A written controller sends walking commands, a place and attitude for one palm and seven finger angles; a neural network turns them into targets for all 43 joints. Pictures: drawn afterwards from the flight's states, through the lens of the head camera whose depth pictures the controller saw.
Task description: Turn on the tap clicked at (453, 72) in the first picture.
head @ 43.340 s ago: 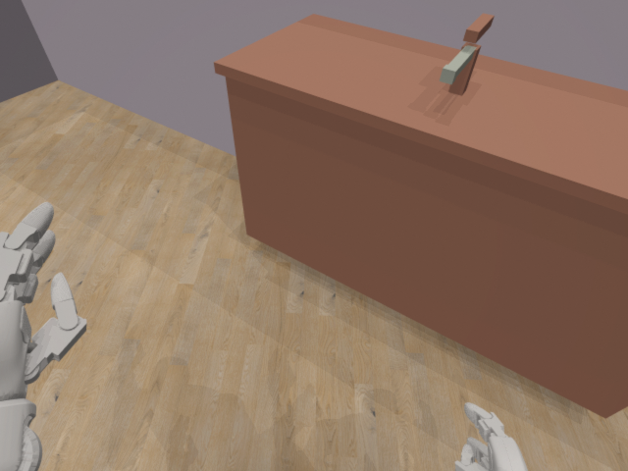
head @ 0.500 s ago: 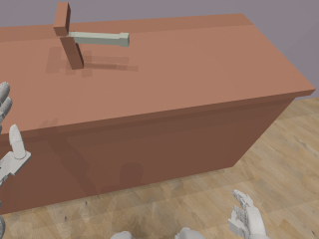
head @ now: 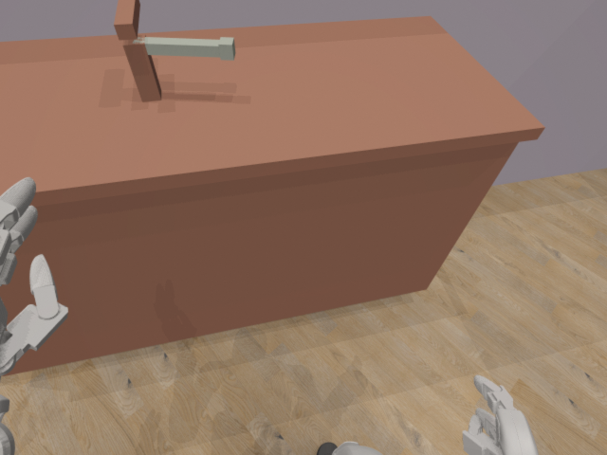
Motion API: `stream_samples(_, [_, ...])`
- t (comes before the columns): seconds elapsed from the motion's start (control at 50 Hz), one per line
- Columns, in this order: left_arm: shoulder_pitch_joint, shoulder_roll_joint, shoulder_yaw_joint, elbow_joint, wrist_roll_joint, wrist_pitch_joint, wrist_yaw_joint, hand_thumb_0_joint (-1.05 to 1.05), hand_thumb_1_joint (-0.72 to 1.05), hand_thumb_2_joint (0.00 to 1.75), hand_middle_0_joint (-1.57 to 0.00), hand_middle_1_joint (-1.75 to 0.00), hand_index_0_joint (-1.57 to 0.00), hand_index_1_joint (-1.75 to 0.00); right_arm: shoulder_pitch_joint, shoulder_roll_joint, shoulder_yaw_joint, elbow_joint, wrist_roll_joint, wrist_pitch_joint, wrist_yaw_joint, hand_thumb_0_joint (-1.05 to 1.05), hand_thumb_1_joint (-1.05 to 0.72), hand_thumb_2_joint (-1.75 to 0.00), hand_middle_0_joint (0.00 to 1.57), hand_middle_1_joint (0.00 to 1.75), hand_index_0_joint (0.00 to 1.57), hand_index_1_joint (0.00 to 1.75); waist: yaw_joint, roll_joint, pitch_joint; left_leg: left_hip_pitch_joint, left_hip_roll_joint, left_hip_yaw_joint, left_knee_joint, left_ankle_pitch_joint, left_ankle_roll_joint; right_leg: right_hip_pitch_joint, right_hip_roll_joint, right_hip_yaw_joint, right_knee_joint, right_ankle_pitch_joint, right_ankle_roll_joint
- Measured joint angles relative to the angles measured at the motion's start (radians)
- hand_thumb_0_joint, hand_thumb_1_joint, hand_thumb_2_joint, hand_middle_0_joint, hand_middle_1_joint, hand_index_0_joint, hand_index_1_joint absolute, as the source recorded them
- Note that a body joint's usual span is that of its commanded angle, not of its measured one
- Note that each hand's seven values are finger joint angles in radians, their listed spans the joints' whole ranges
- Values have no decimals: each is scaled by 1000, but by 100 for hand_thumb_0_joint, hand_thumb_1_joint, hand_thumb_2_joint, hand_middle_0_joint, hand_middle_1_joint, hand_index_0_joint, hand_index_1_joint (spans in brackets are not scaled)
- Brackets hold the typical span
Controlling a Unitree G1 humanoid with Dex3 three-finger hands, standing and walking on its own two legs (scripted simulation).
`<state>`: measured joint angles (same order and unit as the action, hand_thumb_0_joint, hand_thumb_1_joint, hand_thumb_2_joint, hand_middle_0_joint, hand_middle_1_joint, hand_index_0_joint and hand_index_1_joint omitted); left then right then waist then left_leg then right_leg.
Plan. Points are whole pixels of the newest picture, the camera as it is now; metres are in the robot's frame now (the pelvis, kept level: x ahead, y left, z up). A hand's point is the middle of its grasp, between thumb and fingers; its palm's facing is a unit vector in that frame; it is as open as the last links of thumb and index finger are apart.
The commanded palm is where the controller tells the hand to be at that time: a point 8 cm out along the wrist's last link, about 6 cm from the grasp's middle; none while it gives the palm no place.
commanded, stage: stop stepping back and stand still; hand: left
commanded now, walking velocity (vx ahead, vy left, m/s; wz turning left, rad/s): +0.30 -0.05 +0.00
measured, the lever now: (227, 48) +0.74 +0.15 +0.15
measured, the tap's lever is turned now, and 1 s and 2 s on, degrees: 77 77 77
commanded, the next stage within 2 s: stand and check the lever's angle in 0.80 s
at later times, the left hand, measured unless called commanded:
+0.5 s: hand out of the picture +0.13 +0.23 +0.18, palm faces +0.42 -0.83 -0.36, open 7.4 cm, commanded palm +0.07 +0.26 +0.19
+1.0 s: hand (40, 407) +0.14 +0.20 +0.18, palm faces +0.42 -0.83 -0.36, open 7.4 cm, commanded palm +0.09 +0.24 +0.19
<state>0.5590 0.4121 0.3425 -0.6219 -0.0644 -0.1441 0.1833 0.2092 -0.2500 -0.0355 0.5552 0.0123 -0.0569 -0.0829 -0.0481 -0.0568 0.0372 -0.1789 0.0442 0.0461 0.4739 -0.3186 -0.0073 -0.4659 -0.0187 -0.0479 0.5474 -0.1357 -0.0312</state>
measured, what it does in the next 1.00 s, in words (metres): steps on the spot: right foot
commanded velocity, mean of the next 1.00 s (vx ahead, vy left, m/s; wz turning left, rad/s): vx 0.12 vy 0.03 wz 0.00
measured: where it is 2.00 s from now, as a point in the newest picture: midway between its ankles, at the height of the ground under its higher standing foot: outside the picture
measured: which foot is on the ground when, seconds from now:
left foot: down 0.00-1.00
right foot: down 0.00-0.32, up 0.34-0.58, down 0.60-1.00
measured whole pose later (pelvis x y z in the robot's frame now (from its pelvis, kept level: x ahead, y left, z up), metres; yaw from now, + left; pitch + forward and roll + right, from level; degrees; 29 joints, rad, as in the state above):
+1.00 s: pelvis -0.07 -0.04 +0.01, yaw +0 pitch -3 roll +0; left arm 0.47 0.34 0.34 -0.49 -0.06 -0.15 0.17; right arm 0.19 -0.23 -0.02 0.62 0.02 -0.11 -0.06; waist 0.00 0.02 0.05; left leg -0.25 0.04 0.04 0.55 -0.25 -0.01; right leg -0.21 0.01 -0.07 0.53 -0.28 -0.03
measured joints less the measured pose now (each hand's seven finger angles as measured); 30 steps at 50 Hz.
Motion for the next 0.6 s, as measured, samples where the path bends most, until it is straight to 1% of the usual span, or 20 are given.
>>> stream_samples(0.04, [6, 7, 12, 18, -2, 9, 3, 1, 89, 90, -21, -31, -22, -31, 20, 15, -3, 17, 5, -15, -1, 1, -90, -90, 20, 30, 20, 30, 17, -16, 9, 6, -4, 6, 24, -1, -34, -12, 13, 28, 109, -157, 29])
stream_samples(0.06, [8, 4, 17, 29, 0, 16, 3, 1, 89, 90, -21, -31, -22, -31, 33, 21, -4, 25, 4, -26, 2, 1, -90, -90, 20, 30, 20, 30, 20, -10, 6, 8, -1, 1, 32, -3, -41, -9, 22, 30, 158, -198, 38])
stream_samples(0.08, [4, 1, 21, 39, 2, 25, 2, 1, 89, 90, -21, -31, -22, -31, 48, 26, -3, 33, 5, -38, 6, 1, -90, -90, 20, 30, 20, 30, 23, -1, 3, 9, 3, -7, 41, -4, -45, 8, 30, 27, 179, -220, 45])
stream_samples(0.12, [-14, -5, 26, 62, 7, 27, -1, 1, 89, 90, -21, -31, -21, -31, 76, 31, 5, 50, 8, -55, 15, 1, -90, -90, 20, 30, 20, 30, 30, 17, -6, -2, 8, -26, 77, -14, -47, 83, 36, 13, 107, -209, 52])
stream_samples(0.16, [-55, -27, 24, 88, 12, 22, -8, 1, 89, 90, -21, -30, -21, -31, 73, 29, 14, 73, 4, -55, 23, 1, -90, -90, 20, 30, 20, 30, 42, 42, -2, -39, 16, -44, 166, -85, -15, 104, 49, -3, 52, -76, 7])
stream_samples(0.18, [-79, -42, 17, 98, 14, 24, -13, 1, 89, 90, -21, -30, -21, -31, 61, 30, 16, 91, 1, -49, 26, 1, -90, -90, 20, 30, 20, 30, 46, 48, 1, -71, 6, -56, 241, -133, 1, 98, 50, -8, 55, -50, -13])
stream_samples(0.2, [-100, -56, 8, 107, 14, 28, -17, 1, 89, 90, -21, -30, -21, -31, 45, 34, 19, 113, -3, -43, 28, 2, -90, -90, 20, 30, 20, 30, 49, 45, 1, -107, -9, -56, 330, -142, 10, 90, 47, -8, 56, -38, -29])
stream_samples(0.24, [-123, -77, -9, 118, 13, 39, -24, 1, 89, 90, -20, -30, -21, -31, 15, 46, 31, 146, -11, -27, 32, 2, -90, -90, 21, 30, 20, 30, 50, 27, -8, -147, -33, -27, 440, -131, 19, 76, 40, 1, 50, -36, -48])
stream_samples(0.28, [-119, -83, -25, 113, 13, 54, -25, 1, 89, 90, -20, -30, -21, -31, 2, 60, 46, 149, -15, -16, 31, 2, -90, -90, 21, 30, 20, 30, 41, 12, -27, -128, -41, 12, 396, -143, 30, 61, 35, 1, 38, -48, -49])
stream_samples(0.32, [-101, -75, -34, 86, 14, 60, -21, 1, 89, 90, -20, -30, -21, -31, 3, 61, 60, 120, -19, -20, 30, 2, -90, -90, 21, 30, 20, 30, 30, 21, -44, -59, -39, 20, 211, -184, 52, 26, 41, -15, 65, -115, -40])
stream_samples(0.34, [-98, -65, -32, 73, 15, 57, -17, 1, 89, 90, -21, -30, -21, -31, -1, 62, 63, 104, -20, -27, 29, 2, -90, -90, 21, 30, 20, 30, 24, 28, -40, -52, -33, 14, 162, -127, 56, -7, 51, -14, 136, -193, -22])
stream_samples(0.36, [-97, -50, -25, 71, 23, 54, -17, 1, 89, 90, -21, -30, -21, -31, -2, 71, 63, 94, -21, -34, 30, 2, -90, -90, 21, 30, 20, 30, 29, 21, -33, -54, -32, 27, 162, -69, 51, -47, 59, 9, 271, -238, -4])
stream_samples(0.4, [-92, -20, -12, 91, 27, 41, -23, 1, 89, 90, -21, -30, -21, -31, 18, 88, 60, 86, -12, -46, 42, 2, -90, -90, 21, 30, 20, 30, 29, 11, -47, -49, -36, 42, 155, -31, 41, -110, 73, 47, 576, -252, 20])
stream_samples(0.42, [-94, -14, -10, 112, 25, 34, -23, 1, 89, 90, -21, -30, -21, -31, 32, 92, 62, 92, -6, -51, 46, 2, -90, -90, 21, 30, 20, 30, 22, 15, -61, -45, -36, 35, 137, -21, 41, -121, 72, 49, 670, -244, 25])
stream_samples(0.44, [-100, -13, -11, 135, 23, 30, -23, 1, 89, 90, -21, -30, -21, -31, 43, 94, 65, 103, -1, -53, 48, 1, -90, -90, 21, 30, 20, 30, 18, 24, -72, -42, -33, 23, 114, -8, 40, -117, 65, 44, 705, -231, 27])
stream_samples(0.46, [-105, -19, -11, 155, 20, 29, -23, 1, 89, 90, -21, -30, -21, -31, 52, 94, 69, 114, 2, -50, 49, 1, -90, -90, 21, 30, 20, 30, 17, 37, -80, -39, -25, 11, 90, 5, 38, -97, 55, 34, 677, -220, 27])
stream_samples(0.48, [-108, -27, -10, 166, 18, 32, -22, 1, 89, 90, -21, -30, -21, -31, 60, 93, 72, 124, 4, -46, 48, 1, -90, -90, 21, 30, 20, 30, 20, 50, -83, -33, -14, 2, 66, 19, 33, -64, 44, 21, 600, -215, 27])
stream_samples(0.54, [-84, -51, 3, 159, 10, 39, -12, 1, 89, 90, -21, -30, -21, -31, 78, 87, 79, 123, 0, -41, 42, 1, -90, -90, 21, 30, 20, 30, 36, 80, -79, -25, 18, -3, 27, 44, 13, 78, 20, -17, 263, -252, 23])
stream_samples(0.58, [-74, -46, 9, 141, 14, 40, -7, 1, 89, 90, -21, -30, -21, -31, 87, 84, 77, 102, -5, -44, 37, 2, -90, -90, 21, 30, 20, 30, 43, 83, -70, -55, 27, -3, 79, 14, 9, 185, 13, -25, 50, -245, 9])
stream_samples(0.6, [-81, -43, 9, 133, 17, 35, -8, 1, 89, 90, -20, -30, -21, -31, 83, 78, 72, 93, -6, -46, 37, 1, -90, -90, 21, 30, 20, 30, 50, 80, -61, -94, 28, -4, 148, -34, 19, 201, 13, -14, -12, -177, -6])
